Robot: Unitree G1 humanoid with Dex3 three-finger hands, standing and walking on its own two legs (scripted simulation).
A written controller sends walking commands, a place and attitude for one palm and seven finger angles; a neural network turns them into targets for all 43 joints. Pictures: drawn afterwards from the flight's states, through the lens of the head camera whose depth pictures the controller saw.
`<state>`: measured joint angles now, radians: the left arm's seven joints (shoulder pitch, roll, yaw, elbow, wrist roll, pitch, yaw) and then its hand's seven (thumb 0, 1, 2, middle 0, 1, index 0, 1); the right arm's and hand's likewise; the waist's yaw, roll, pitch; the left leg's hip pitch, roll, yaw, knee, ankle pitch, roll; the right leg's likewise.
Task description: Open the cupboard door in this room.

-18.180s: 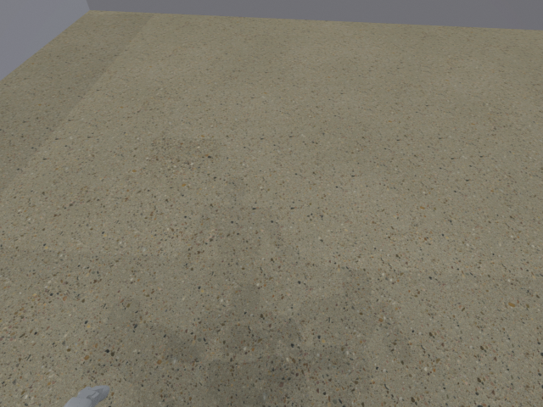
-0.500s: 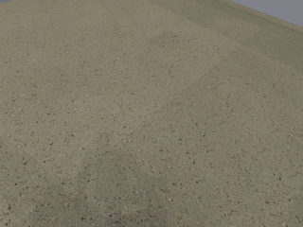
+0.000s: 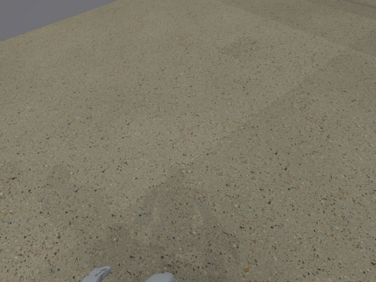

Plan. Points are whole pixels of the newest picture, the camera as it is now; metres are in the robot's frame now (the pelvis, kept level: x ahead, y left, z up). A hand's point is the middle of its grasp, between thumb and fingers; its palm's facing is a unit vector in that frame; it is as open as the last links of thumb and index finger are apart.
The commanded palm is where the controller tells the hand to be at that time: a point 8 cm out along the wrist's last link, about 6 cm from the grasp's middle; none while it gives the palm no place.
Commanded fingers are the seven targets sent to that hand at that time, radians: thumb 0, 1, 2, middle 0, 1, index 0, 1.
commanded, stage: turn or walk to find it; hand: left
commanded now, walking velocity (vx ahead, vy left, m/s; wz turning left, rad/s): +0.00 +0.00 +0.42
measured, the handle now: out of the picture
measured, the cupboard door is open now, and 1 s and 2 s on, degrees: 0 0 0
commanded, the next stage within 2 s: none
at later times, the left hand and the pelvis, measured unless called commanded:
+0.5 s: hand out of the picture -0.07 +0.24 -0.19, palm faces +0.30 -0.92 -0.25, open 7.3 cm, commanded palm none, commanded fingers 0.00 0.90 0.90 -0.20 -0.30 -0.20 -0.30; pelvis -0.03 +0.03 -0.01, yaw +14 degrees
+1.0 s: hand out of the picture -0.01 +0.20 -0.14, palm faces +0.41 -0.86 -0.30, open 7.3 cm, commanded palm none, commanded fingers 0.00 0.90 0.90 -0.20 -0.30 -0.20 -0.30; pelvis -0.03 -0.02 +0.00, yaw +25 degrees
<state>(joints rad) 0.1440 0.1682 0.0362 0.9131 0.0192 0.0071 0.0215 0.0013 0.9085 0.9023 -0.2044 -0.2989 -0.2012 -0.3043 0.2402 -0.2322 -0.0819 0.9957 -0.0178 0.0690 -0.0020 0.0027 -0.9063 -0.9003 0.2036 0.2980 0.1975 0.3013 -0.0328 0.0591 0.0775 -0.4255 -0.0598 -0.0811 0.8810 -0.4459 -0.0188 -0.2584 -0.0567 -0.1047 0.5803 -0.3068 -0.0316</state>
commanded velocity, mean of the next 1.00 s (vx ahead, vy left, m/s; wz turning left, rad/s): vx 0.00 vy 0.00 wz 0.42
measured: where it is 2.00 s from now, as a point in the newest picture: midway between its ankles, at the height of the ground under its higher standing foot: outside the picture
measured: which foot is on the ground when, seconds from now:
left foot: up 0.00-0.42, down 0.44-0.92, up 0.94-1.00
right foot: down 0.00-0.44, up 0.46-0.90, down 0.92-1.00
